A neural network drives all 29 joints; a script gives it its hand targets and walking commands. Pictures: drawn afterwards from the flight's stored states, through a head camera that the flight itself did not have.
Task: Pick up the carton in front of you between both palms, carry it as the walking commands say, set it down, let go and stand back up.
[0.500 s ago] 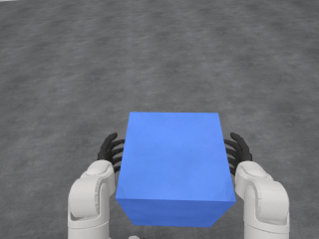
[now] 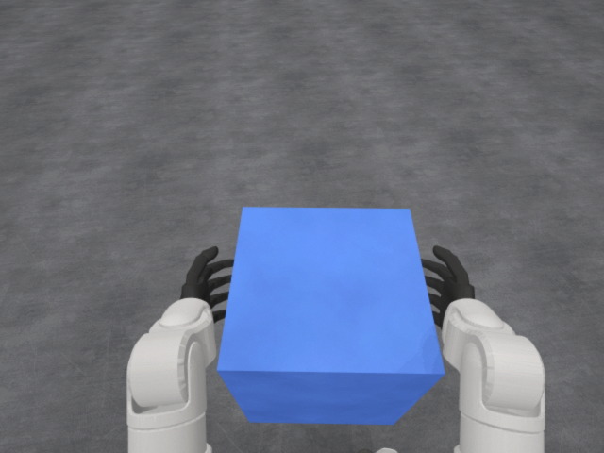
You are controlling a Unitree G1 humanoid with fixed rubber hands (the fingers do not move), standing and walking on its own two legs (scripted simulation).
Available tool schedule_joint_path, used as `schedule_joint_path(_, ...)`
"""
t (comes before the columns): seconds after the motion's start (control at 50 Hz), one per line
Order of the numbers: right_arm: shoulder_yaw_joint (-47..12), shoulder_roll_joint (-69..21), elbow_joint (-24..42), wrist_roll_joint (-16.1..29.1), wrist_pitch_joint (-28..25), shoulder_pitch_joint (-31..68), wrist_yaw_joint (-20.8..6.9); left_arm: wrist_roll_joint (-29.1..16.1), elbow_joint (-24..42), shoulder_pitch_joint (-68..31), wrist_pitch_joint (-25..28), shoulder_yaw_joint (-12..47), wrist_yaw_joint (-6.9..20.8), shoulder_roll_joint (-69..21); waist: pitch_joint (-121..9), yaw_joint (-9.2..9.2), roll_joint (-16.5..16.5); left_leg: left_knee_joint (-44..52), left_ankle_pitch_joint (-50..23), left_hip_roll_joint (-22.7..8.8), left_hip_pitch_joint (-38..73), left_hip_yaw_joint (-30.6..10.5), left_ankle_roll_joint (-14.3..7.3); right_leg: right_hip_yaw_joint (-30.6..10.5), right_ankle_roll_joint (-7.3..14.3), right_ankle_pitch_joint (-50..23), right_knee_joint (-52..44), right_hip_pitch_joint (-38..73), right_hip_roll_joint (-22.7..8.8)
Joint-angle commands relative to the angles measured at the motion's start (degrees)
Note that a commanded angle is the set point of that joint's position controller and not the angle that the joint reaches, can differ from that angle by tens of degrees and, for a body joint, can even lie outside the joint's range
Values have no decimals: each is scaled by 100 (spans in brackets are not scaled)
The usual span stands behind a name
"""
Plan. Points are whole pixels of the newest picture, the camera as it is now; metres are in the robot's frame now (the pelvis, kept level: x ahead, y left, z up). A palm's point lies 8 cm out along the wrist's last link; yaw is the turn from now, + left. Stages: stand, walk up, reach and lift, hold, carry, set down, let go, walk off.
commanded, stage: carry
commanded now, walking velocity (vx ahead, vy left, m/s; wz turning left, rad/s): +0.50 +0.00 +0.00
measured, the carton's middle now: (323, 323) +0.29 +0.00 +0.02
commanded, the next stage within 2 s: none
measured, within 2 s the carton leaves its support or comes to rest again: neither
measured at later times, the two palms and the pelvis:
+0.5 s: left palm (242, 145) +0.59 +0.15 +0.09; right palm (411, 146) +0.60 -0.15 +0.09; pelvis +0.33 -0.01 +0.00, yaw +2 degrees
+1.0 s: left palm (252, 64) +0.92 +0.17 +0.09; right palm (378, 63) +0.93 -0.13 +0.10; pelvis +0.65 +0.01 +0.00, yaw +0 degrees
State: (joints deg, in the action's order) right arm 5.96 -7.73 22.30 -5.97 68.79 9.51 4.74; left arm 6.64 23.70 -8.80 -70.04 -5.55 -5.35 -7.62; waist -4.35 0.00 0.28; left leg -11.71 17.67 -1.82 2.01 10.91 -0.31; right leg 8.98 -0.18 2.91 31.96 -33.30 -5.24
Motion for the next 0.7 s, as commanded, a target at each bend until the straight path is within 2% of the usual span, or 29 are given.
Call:
schedule_joint_path(0.0, -3897, -4815, 12, 2158, 148, 2184, -1469, -2342, 74, -2558, -49, 4123, 1439, -4939, -655, -93, -974, -333, -3932, -1184, 637, -217, -459, 334, 141, -222, -497, 439, 255)
schedule_joint_path(0.02, -3913, -4821, 1, 2154, 157, 2237, -1469, -2344, 17, -2541, -58, 4090, 1460, -4932, -811, -39, -984, -822, -4358, -1117, 550, -49, -352, 495, 173, -157, -641, 1039, 412)
schedule_joint_path(0.04, -3941, -4834, -3, 2160, 167, 2288, -1470, -2333, -81, -2476, -56, 4044, 1477, -4938, -1117, 61, -797, -1722, -4428, -879, 238, 275, -193, 774, 178, -6, -920, 2064, 670)
schedule_joint_path(0.06, -3951, -4811, -16, 2160, 166, 2339, -1476, -2319, -138, -2468, -50, 4015, 1500, -4948, -1527, 161, -439, -2810, -3445, -724, -617, 267, -49, 328, 205, 355, -836, 3346, 293)
schedule_joint_path(0.08, -4035, -4873, 18, 2219, 200, 2491, -1477, -2237, -285, -2433, -22, 3920, 1521, -4876, -2100, 181, 854, -4588, -1880, -239, -2152, 130, 163, -2218, 877, 980, -1131, 4625, -1323)
schedule_joint_path(0.1, -4079, -4897, 72, 2257, 189, 2522, -1491, -2282, -433, -2388, 43, 3920, 1542, -5057, -2157, 164, 1852, -5809, 848, 405, -3548, -356, 210, -3859, 1447, 423, -1836, 5188, -1997)
schedule_joint_path(0.12, -4129, -5104, -17, 2260, 121, 2646, -1499, -2363, -333, -2473, 88, 3964, 1561, -5223, -2011, 148, 1328, -6411, 943, -28, -3878, -973, 17, -3279, 1379, -223, -1747, 5003, -1924)
schedule_joint_path(0.14, -4169, -5282, 11, 2300, 47, 2729, -1515, -2414, -289, -2555, 154, 4006, 1570, -5440, -1935, 154, 893, -6389, 719, -252, -3940, -1066, -100, -2711, 1229, -764, -1607, 4680, -1716)
schedule_joint_path(0.16, -4217, -5457, 23, 2345, -25, 2781, -1518, -2450, -169, -2692, 216, 4042, 1574, -5590, -1805, 115, 375, -5999, 356, -466, -3842, -1112, -131, -2191, 1000, -988, -1637, 4282, -1581)
schedule_joint_path(0.18, -4244, -5591, 27, 2361, -88, 2776, -1506, -2482, -74, -2793, 262, 4078, 1577, -5682, -1757, 87, 293, -5541, 79, -575, -3664, -1124, -121, -1812, 803, -745, -1771, 3962, -1436)
schedule_joint_path(0.2, -4265, -5666, 40, 2350, -141, 2718, -1484, -2506, -16, -2788, 300, 4110, 1583, -5729, -1799, 88, 431, -5250, -118, -560, -3494, -1002, -87, -1495, 702, -553, -1863, 3825, -1335)
schedule_joint_path(0.24, -4305, -5707, 15, 2278, -228, 2465, -1424, -2524, 42, -2602, 345, 4132, 1610, -5693, -1754, 90, 649, -4707, -293, -488, -3474, -796, -3, -1150, 742, -382, -2061, 3774, -1226)
schedule_joint_path(0.3, -4322, -5626, 75, 2166, -281, 2238, -1343, -2544, 111, -2412, 360, 4135, 1651, -5512, -1464, 87, 738, -3738, -570, -459, -3760, -558, 137, -819, 836, -475, -2238, 3883, -1141)
schedule_joint_path(0.34, -4322, -5502, 196, 2156, -259, 2228, -1312, -2547, 207, -2375, 337, 4121, 1651, -5353, -1229, 100, 747, -3060, -869, -427, -3824, -405, 170, -589, 807, -682, -2239, 3932, -1018)
schedule_joint_path(0.46, -4208, -4961, 342, 2238, 34, 2253, -1325, -2361, 236, -2257, 109, 3973, 1536, -4817, -701, 129, 857, -1760, -1574, -192, -3414, 13, -4, -156, 611, -1506, -2030, 4082, -894)
schedule_joint_path(0.5, -4131, -4831, 267, 2259, 129, 2289, -1361, -2306, 177, -2306, 28, 3946, 1508, -4710, -725, 89, 910, -1514, -1515, -93, -2834, 145, -109, 21, 466, -2083, -1549, 4039, -873)
schedule_joint_path(0.52, -4079, -4801, 191, 2255, 162, 2264, -1379, -2301, 159, -2379, -11, 3944, 1501, -4670, -927, 2, 796, -1264, -1490, 102, -2031, 383, -129, 301, 335, -2356, -872, 3796, -731)
schedule_joint_path(0.54, -4000, -4743, 86, 2241, 186, 2222, -1394, -2291, 149, -2438, -49, 3949, 1498, -4640, -1287, -74, 491, -1259, -1114, 237, -860, 490, -150, 511, 194, -2170, 115, 3234, -484)
schedule_joint_path(0.56, -3945, -4718, 20, 2214, 212, 2176, -1405, -2290, 140, -2537, -80, 3934, 1502, -4569, -1655, -180, -293, -958, -653, -781, 119, -877, -227, 486, 16, -629, 1498, 2378, -302)
schedule_joint_path(0.58, -3872, -4689, -204, 2129, 162, 2261, -1430, -2370, 251, -2702, -132, 4045, 1492, -4646, -2046, -135, -1838, -407, -127, -2196, 1412, -3586, -1097, 177, -213, 1334, 3118, 449, 501)
schedule_joint_path(0.6, -3880, -4883, -247, 2219, 149, 2187, -1443, -2368, 146, -2761, -120, 4052, 1508, -4698, -1905, -119, -1735, -93, -1069, -2340, 1336, -3967, -1302, -539, -85, 2455, 3962, -268, 469)
schedule_joint_path(0.62, -3901, -5065, -167, 2272, 115, 2328, -1456, -2387, 86, -2869, -75, 4104, 1526, -4902, -1840, -137, -1314, -312, -1887, -2160, 1197, -3259, -1236, -830, 84, 2372, 4262, -468, 171)
schedule_joint_path(0.64, -3947, -5265, -120, 2304, 65, 2458, -1470, -2421, 80, -2943, -11, 4127, 1540, -5080, -1809, -142, -706, -441, -2490, -2030, 946, -2722, -1099, -901, 153, 2112, 4157, -474, -21)
schedule_joint_path(0.66, -3987, -5408, -56, 2336, 17, 2587, -1478, -2458, 57, -3003, 54, 4161, 1544, -5280, -1730, -104, -301, -346, -2545, -1892, 560, -2247, -887, -942, 171, 1768, 3702, -306, -210)
schedule_joint_path(0.68, -4032, -5505, 18, 2365, -24, 2678, -1484, -2474, 85, -3018, 110, 4191, 1535, -5410, -1743, -68, -425, -221, -2239, -1770, 361, -1895, -722, -888, 158, 1516, 3309, -120, -257)
